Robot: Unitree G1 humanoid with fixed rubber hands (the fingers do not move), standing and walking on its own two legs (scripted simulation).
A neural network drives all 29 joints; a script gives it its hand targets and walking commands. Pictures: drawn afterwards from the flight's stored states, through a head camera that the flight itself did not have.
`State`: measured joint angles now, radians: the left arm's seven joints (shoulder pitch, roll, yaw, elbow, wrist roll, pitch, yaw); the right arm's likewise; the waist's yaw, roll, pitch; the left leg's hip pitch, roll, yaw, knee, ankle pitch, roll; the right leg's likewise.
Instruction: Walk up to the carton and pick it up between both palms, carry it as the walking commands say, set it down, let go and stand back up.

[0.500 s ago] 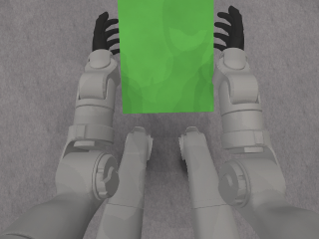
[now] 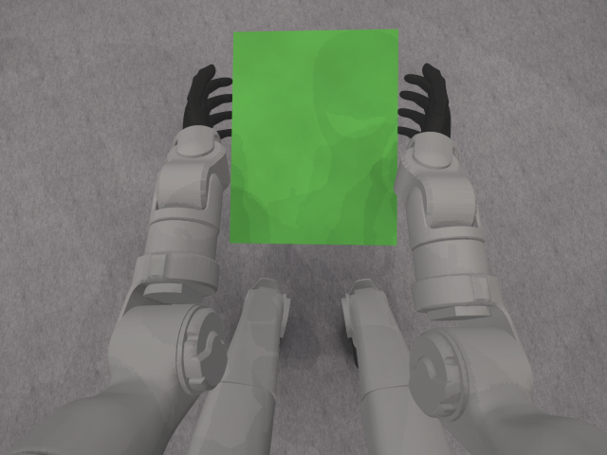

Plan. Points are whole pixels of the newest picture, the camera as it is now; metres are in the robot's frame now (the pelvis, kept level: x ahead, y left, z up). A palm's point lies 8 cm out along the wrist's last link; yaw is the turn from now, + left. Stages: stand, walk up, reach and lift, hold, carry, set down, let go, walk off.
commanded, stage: reach and lift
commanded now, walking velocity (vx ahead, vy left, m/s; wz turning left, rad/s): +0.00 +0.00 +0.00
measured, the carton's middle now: (315, 155) +0.47 +0.01 -0.11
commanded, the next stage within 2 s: none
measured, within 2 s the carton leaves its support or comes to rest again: neither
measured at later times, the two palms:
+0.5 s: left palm (164, 99) +0.44 +0.14 +0.09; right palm (484, 86) +0.44 -0.12 +0.11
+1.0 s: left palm (129, 65) +0.43 +0.15 +0.15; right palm (526, 53) +0.43 -0.13 +0.16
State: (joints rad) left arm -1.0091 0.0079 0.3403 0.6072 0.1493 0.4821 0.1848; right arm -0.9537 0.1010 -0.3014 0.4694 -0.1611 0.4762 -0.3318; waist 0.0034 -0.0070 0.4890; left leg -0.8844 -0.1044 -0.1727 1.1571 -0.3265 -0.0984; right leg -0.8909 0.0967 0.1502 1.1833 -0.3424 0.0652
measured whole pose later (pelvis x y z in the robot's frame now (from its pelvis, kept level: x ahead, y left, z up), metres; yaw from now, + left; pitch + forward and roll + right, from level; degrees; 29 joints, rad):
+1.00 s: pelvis +0.14 +0.01 +0.11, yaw -1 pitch -4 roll +0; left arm -0.34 -0.17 0.27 0.48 0.27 0.68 0.16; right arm -0.36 0.18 -0.23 0.47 -0.29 0.64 -0.07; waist -0.02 0.00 -0.10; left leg -0.17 -0.04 -0.16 0.49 -0.25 -0.03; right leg -0.17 0.03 0.16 0.49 -0.26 0.03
